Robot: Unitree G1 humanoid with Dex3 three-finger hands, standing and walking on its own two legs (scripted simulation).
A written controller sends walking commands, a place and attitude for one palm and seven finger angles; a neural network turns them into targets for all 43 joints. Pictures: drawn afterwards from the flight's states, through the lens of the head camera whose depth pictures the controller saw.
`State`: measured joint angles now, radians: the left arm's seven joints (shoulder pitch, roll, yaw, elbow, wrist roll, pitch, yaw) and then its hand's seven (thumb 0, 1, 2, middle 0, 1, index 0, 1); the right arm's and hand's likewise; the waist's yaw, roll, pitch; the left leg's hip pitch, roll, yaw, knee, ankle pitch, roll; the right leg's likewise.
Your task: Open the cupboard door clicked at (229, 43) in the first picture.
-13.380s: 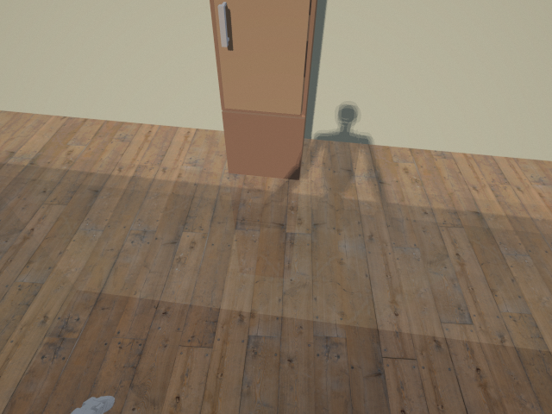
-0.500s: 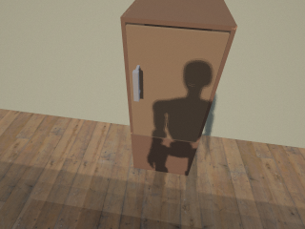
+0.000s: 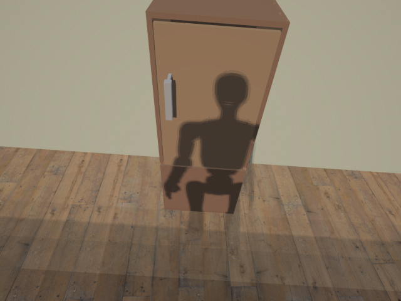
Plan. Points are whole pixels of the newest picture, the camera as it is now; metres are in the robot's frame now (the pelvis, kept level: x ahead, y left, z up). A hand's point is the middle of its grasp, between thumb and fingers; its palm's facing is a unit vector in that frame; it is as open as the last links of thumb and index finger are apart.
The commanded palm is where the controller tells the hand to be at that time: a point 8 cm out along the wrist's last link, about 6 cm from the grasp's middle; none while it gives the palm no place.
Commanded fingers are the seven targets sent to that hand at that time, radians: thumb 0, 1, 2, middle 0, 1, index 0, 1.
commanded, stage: shuffle to correct the standing spot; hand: left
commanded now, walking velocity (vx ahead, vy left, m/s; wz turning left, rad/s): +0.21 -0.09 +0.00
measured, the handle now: (169, 97) +0.72 +0.12 +0.02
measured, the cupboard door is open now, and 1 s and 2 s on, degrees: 0 0 0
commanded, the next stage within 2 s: come to a stop and stand still in 0.84 s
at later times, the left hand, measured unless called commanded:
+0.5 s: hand out of the picture +0.00 +0.18 -0.19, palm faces +0.01 -1.00 -0.10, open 7.4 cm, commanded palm none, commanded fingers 0.00 0.90 0.90 -0.20 -0.30 -0.20 -0.30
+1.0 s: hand (149, 261) +0.26 +0.13 -0.17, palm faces +0.04 -0.98 -0.21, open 7.3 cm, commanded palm none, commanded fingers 0.00 0.90 0.90 -0.20 -0.30 -0.20 -0.30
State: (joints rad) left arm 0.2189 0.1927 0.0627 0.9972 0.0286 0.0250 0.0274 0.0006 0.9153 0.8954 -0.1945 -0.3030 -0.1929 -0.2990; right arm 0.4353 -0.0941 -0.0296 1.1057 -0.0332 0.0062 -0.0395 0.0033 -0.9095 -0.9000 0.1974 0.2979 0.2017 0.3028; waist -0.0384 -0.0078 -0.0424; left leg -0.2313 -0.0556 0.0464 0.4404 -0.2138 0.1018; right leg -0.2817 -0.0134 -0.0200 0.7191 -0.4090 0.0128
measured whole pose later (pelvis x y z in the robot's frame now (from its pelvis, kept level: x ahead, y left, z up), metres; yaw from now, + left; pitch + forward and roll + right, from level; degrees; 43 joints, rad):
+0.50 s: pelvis +0.08 +0.03 -0.02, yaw -2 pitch +0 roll -1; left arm 0.39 0.12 0.04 1.16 0.03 0.02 0.00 0.01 0.91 0.89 -0.20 -0.30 -0.20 -0.30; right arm 0.24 -0.15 -0.05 1.03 -0.03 -0.05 -0.03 0.00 -0.91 -0.90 0.20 0.30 0.20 0.30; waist 0.00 -0.04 0.09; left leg -0.34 0.06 0.17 0.63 -0.29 0.05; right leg -0.31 -0.03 -0.04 1.11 -0.46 -0.01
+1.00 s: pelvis +0.19 -0.05 -0.01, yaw +0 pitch +1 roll -1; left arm 0.18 0.14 0.06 0.99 0.03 -0.01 0.02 0.00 0.93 0.89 -0.20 -0.30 -0.20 -0.30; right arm 0.29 -0.16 -0.07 1.08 -0.02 0.03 -0.02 0.00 -0.91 -0.90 0.20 0.30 0.20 0.30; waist -0.02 0.04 0.05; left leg -0.43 0.09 0.08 1.07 -0.47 -0.01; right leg -0.27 -0.02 -0.17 0.49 -0.23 -0.05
